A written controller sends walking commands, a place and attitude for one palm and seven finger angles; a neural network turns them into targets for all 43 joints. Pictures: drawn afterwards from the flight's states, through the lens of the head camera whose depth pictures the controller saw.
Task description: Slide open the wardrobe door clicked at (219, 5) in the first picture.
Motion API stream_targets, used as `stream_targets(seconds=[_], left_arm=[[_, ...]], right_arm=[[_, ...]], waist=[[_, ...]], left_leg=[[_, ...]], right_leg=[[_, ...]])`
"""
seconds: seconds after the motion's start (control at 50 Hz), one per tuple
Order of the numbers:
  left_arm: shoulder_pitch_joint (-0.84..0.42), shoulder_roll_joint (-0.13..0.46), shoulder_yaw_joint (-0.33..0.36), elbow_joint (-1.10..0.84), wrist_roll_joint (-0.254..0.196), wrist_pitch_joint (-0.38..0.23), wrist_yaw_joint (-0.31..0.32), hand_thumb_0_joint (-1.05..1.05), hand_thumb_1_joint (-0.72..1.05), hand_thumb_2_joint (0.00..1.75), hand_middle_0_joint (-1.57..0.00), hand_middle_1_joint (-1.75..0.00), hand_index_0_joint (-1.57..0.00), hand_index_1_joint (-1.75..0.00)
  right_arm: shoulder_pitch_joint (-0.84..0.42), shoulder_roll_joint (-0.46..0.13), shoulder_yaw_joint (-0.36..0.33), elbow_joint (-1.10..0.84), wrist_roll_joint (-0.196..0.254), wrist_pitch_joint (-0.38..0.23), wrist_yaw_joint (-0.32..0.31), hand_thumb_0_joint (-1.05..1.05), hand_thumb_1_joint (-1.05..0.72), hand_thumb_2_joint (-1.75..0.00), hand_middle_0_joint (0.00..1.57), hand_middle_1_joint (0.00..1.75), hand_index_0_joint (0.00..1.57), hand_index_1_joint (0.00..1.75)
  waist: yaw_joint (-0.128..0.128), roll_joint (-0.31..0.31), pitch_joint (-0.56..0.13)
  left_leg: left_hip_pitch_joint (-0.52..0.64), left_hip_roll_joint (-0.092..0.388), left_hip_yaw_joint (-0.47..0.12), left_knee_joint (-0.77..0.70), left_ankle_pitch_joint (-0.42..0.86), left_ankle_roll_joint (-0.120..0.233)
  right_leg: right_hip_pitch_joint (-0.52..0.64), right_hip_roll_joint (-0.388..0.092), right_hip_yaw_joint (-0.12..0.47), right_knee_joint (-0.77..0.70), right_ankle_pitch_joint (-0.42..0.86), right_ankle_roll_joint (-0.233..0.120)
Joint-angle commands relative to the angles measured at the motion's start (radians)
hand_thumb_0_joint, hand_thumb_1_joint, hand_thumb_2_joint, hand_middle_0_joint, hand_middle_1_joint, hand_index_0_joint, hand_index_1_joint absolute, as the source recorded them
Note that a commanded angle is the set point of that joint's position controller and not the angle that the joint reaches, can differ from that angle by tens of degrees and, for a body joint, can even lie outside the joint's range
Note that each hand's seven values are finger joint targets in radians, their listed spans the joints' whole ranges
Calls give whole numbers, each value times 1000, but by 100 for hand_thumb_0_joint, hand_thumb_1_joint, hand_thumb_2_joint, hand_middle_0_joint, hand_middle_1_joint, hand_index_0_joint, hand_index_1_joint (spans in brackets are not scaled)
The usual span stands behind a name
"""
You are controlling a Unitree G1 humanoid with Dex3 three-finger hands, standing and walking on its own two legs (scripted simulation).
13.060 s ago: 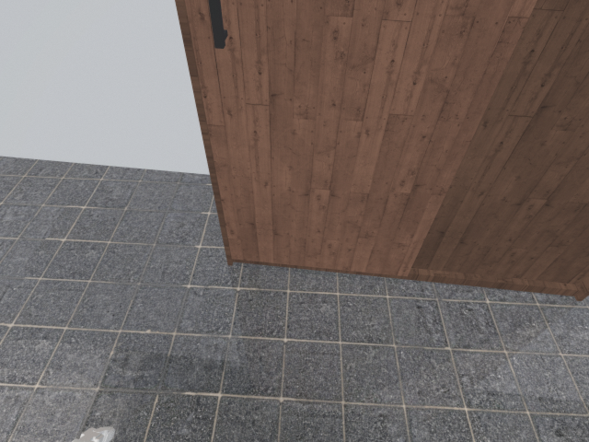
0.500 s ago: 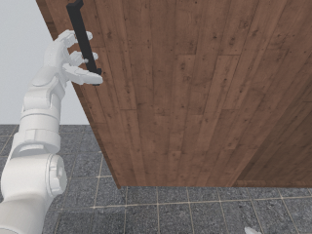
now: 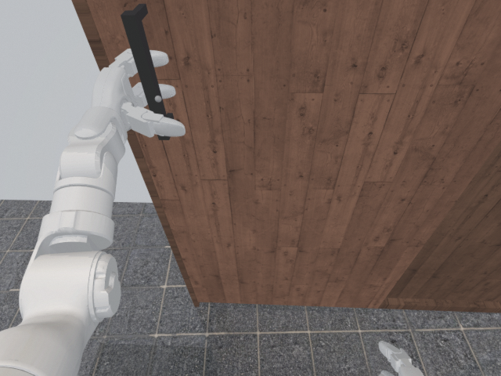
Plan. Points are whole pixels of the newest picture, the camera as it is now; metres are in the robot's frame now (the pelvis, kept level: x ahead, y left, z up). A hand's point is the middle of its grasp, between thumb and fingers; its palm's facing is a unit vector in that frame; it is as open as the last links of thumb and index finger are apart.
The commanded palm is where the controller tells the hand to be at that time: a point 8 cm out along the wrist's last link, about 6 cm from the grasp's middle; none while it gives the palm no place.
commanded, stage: slide the fingers in behind the handle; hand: left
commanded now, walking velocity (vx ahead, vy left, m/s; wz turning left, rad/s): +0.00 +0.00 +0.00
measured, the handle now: (153, 78) +0.50 +0.17 +0.25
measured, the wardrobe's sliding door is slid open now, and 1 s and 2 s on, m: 0.00 0.00 0.00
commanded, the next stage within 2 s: grip the handle and tug to test in 0.24 s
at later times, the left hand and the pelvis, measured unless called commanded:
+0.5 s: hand (158, 102) +0.44 +0.15 +0.24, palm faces +0.02 -1.00 -0.02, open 13.7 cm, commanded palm +0.41 +0.20 +0.24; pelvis -0.01 +0.00 +0.00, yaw +0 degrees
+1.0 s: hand (158, 100) +0.44 +0.15 +0.24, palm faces +0.01 -1.00 -0.02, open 6.4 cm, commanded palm +0.41 +0.20 +0.24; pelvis +0.01 +0.00 +0.00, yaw +0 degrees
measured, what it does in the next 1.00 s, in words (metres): stands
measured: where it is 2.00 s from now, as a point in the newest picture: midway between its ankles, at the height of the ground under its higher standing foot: outside the picture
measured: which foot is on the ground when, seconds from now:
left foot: down 0.00-1.00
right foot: down 0.00-1.00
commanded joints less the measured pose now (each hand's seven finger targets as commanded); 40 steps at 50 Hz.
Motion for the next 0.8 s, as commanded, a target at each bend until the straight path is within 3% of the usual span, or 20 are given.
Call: stream_targets(seconds=[0.0, 0.02, 0.06, 0.08, 0.16, 0.22, 0.24, 0.28, 0.32, 0.4, 0.42, 0.44, 0.48, 0.52, 0.58, 0.62, 0.68, 0.7, 0.78], left_arm=[[-488, 211, 46, -226, -24, -47, -4, 0, -50, 30, -30, -120, -30, -120], [-494, 237, 60, -226, -19, -46, -1, 0, -50, 30, -30, -120, -30, -120], [-522, 199, 29, -262, -20, -41, 1, 0, -50, 30, -30, -120, -30, -120], [-540, 214, 35, -274, -16, -43, 5, 0, -50, 30, -30, -120, -30, -120], [-547, 195, 21, -281, -20, -45, 7, 0, -50, 30, -30, -120, -30, -120], [-531, 187, 17, -247, -23, -42, 8, 0, -50, 30, -30, -120, -30, -120], [-525, 226, 50, -251, -21, -42, 11, 0, -50, 30, -30, -120, -30, -120], [-540, 197, 22, -265, -15, -46, 10, 0, -50, 30, -30, -120, -30, -120], [-542, 173, 1, -243, -19, -48, 10, 0, -50, 30, -30, -120, -30, -120], [-553, 169, 2, -280, -22, -58, 11, 0, -31, 38, -32, -123, -32, -123], [-535, 202, 29, -261, -20, -61, 14, 0, -27, 40, -32, -123, -32, -123], [-537, 189, 18, -269, -22, -61, 10, 0, -22, 42, -33, -124, -33, -124], [-552, 180, 10, -279, -23, -62, 8, 0, -13, 46, -34, -125, -34, -125], [-512, 206, 32, -288, -20, -66, 8, 0, -3, 50, -35, -127, -35, -127], [-532, 170, 5, -305, -22, -63, 7, 0, 11, 56, -36, -129, -36, -129], [-506, 198, 30, -312, -24, -65, 8, 0, 20, 60, -38, -130, -38, -130], [-501, 164, 9, -346, -29, -58, 1, 0, 34, 66, -39, -132, -39, -132], [-499, 191, 31, -346, -28, -54, 4, 0, 39, 68, -40, -133, -40, -133], [-490, 170, 16, -359, -29, -44, 3, 0, 57, 76, -42, -135, -42, -135]], right_arm=[[-56, -124, -46, -129, -2, -32, -13, 0, -90, -90, 20, 30, 20, 30], [-59, -130, -47, -129, -2, -27, -16, 0, -90, -90, 20, 30, 20, 30], [-70, -121, -44, -135, -2, -32, -16, 0, -90, -90, 20, 30, 20, 30], [-64, -121, -44, -129, -3, -32, -17, 0, -90, -90, 20, 30, 20, 30], [-69, -119, -43, -129, -3, -36, -19, 0, -90, -90, 20, 30, 20, 30], [-63, -124, -46, -122, -5, -37, -23, 0, -90, -90, 20, 30, 20, 30], [-64, -124, -44, -125, -4, -38, -22, 0, -90, -90, 20, 30, 20, 30], [-68, -118, -43, -125, -4, -40, -21, 0, -90, -90, 20, 30, 20, 30], [-62, -122, -46, -121, -4, -40, -21, 0, -90, -90, 20, 30, 20, 30], [-68, -120, -44, -126, -6, -49, -19, 0, -90, -90, 20, 30, 20, 30], [-62, -124, -48, -121, -7, -46, -20, 0, -90, -90, 20, 30, 20, 30], [-68, -122, -45, -123, -5, -46, -19, 0, -90, -90, 20, 30, 20, 30], [-65, -122, -45, -124, -5, -48, -18, 0, -90, -90, 20, 30, 20, 30], [-68, -125, -49, -128, -6, -47, -17, 0, -90, -90, 20, 30, 20, 30], [-73, -119, -46, -126, -4, -51, -15, 0, -90, -90, 20, 30, 20, 30], [-71, -125, -50, -130, -7, -50, -15, 0, -90, -90, 20, 30, 20, 30], [-79, -120, -48, -135, -6, -52, -12, 0, -90, -90, 20, 30, 20, 30], [-80, -121, -48, -132, -6, -50, -12, 0, -90, -90, 20, 30, 20, 30], [-83, -121, -49, -134, -6, -45, -12, 0, -90, -90, 20, 30, 20, 30]], waist=[[7, -75, -312], [8, -82, -308], [3, -39, -307], [1, -34, -308], [-2, -29, -311], [-2, -60, -304], [8, -50, -310], [3, -24, -322], [-5, -49, -295], [0, -32, -334], [4, -58, -335], [3, -33, -323], [0, -45, -328], [14, -40, -345], [5, -5, -332], [14, -48, -347], [13, -25, -360], [15, -20, -358], [10, -44, -342]], left_leg=[[22, -7, -26, -19, 390, 22], [21, -7, -27, -23, 378, 24], [31, -9, -25, -22, 372, 25], [35, -9, -27, -21, 380, 23], [40, -10, -30, -24, 362, 22], [35, -9, -32, -29, 351, 23], [29, -11, -33, -28, 355, 23], [40, -12, -30, -25, 361, 21], [36, -9, -35, -30, 352, 20], [52, -11, -32, -26, 368, 21], [50, -10, -32, -27, 373, 22], [45, -10, -29, -29, 366, 21], [46, -10, -32, -32, 368, 20], [54, -9, -30, -29, 388, 20], [63, -9, -29, -27, 391, 17], [60, -8, -30, -28, 410, 19], [70, -10, -27, -23, 434, 18], [70, -9, -25, -23, 426, 17], [68, -7, -25, -23, 443, 19]], right_leg=[[215, 25, 5, 18, 366, -46], [221, 22, 6, 12, 349, -46], [206, 22, 10, 12, 343, -47], [208, 23, 8, 12, 348, -48], [205, 23, 8, 7, 326, -48], [204, 23, 5, 3, 311, -47], [213, 23, 9, 5, 319, -48], [210, 23, 9, 7, 323, -50], [199, 23, 5, 0, 306, -49], [210, 25, 11, 7, 331, -50], [222, 24, 7, 3, 331, -49], [216, 23, 10, 3, 330, -49], [217, 25, 7, 5, 333, -50], [233, 25, 7, 6, 340, -51], [213, 27, 9, 6, 343, -52], [240, 26, 6, 6, 362, -50], [241, 27, 7, 14, 389, -51], [239, 28, 7, 11, 385, -51], [240, 28, 5, 12, 401, -50]])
